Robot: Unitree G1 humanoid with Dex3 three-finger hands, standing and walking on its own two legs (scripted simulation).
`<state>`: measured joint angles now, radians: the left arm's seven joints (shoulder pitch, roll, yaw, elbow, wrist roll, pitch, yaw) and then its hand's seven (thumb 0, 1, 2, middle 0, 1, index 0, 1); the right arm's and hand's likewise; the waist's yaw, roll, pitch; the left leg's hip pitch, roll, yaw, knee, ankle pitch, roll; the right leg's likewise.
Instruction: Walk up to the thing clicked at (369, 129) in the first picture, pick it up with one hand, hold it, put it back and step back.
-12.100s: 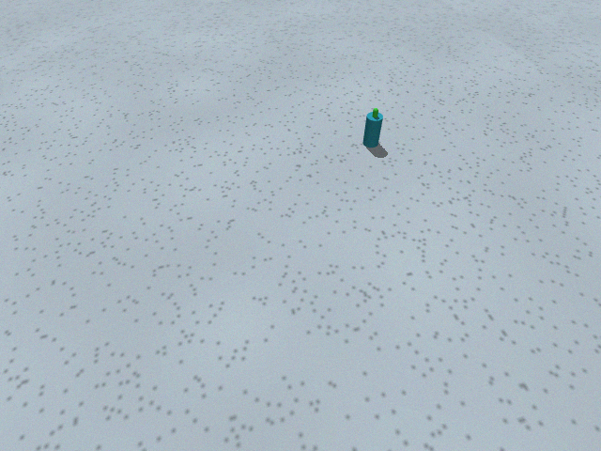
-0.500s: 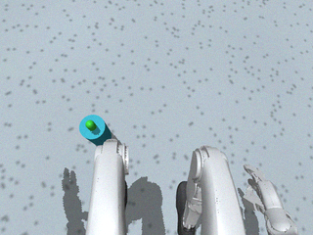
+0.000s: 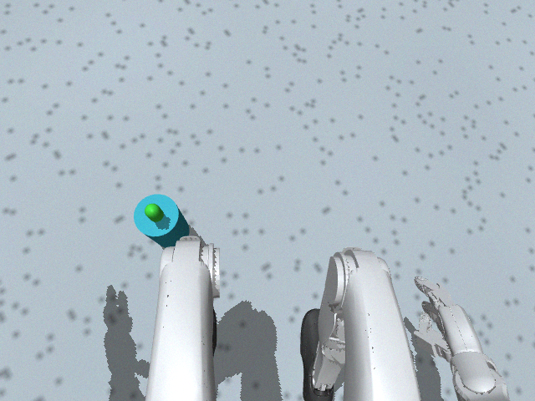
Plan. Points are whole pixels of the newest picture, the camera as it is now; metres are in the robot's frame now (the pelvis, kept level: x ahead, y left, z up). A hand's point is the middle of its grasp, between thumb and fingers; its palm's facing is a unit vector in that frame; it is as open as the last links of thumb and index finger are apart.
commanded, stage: go down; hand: left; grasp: from the side
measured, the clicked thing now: (162, 221) +0.38 +0.24 -0.28
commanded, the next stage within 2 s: none
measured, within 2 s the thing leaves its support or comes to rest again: neither
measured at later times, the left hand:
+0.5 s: hand out of the picture +0.28 +0.43 +0.01, palm faces +0.23 -0.97 -0.10, open 17.4 cm
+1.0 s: hand out of the picture +0.29 +0.42 +0.01, palm faces +0.23 -0.97 -0.08, open 17.4 cm
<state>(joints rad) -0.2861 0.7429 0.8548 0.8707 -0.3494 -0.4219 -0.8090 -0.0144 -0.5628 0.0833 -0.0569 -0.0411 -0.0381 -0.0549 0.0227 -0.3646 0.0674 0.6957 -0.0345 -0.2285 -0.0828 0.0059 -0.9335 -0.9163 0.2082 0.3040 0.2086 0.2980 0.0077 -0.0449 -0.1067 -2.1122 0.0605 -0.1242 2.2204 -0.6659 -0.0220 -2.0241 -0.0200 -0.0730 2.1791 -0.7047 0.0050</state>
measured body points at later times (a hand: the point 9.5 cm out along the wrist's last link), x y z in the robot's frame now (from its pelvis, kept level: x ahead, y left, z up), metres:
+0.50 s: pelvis +0.00 +0.00 +0.00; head +0.19 +0.07 +0.40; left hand +0.26 +0.48 +0.02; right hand +0.22 -0.26 -0.11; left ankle +0.09 +0.14 -0.36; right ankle +0.09 -0.12 -0.36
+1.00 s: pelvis +0.00 +0.00 -0.02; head +0.20 +0.06 +0.38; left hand +0.27 +0.47 +0.01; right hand +0.22 -0.26 -0.12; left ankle +0.09 +0.14 -0.36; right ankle +0.09 -0.12 -0.36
